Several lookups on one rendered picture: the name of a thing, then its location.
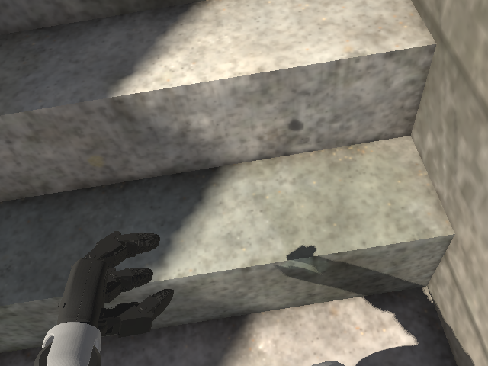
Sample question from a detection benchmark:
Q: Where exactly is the left robot forearm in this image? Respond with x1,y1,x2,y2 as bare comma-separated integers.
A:
34,322,101,366

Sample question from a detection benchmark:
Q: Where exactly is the robot left hand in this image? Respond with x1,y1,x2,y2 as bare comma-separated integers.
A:
57,231,174,338

